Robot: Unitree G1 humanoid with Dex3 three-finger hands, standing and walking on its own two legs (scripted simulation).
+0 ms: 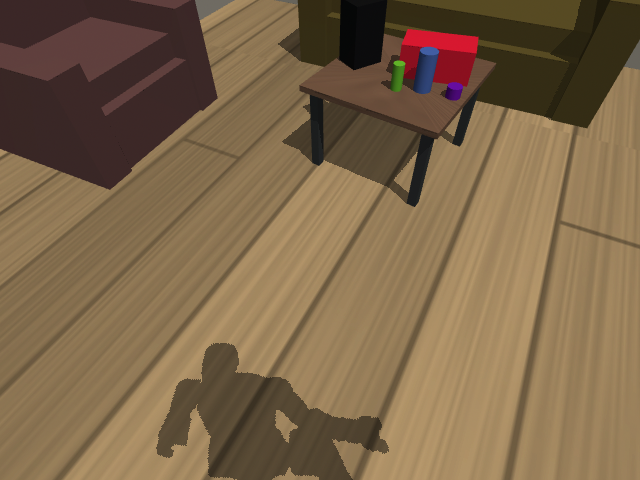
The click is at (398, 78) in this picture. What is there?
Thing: slim round
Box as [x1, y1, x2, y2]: [390, 61, 404, 91]
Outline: 403,61 395,61 393,63 390,89 394,91 398,91 401,88 404,69
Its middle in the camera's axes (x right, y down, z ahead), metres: +0.31 -0.67 +1.57
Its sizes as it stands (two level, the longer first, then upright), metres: 0.046 0.046 0.106
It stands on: a support 0.41 m high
